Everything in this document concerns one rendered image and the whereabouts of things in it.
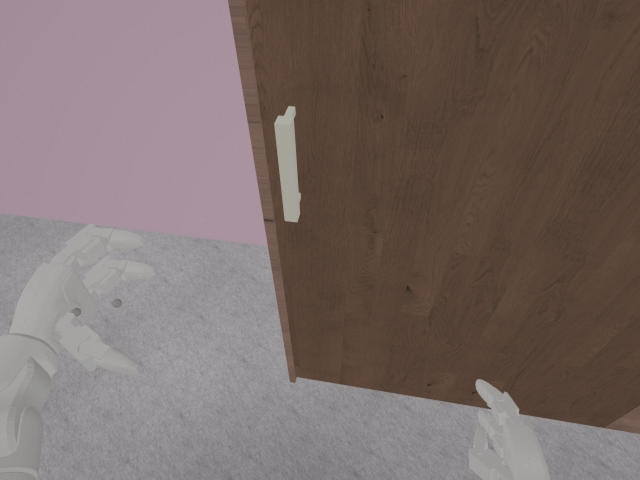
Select handle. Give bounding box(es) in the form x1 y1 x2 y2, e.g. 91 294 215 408
274 106 301 222

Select right robot hand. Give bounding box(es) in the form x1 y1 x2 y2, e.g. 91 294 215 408
468 379 550 480

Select left robot hand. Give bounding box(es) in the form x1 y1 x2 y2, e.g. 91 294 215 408
10 224 156 375

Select robot left forearm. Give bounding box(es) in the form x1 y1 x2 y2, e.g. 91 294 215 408
0 334 61 480

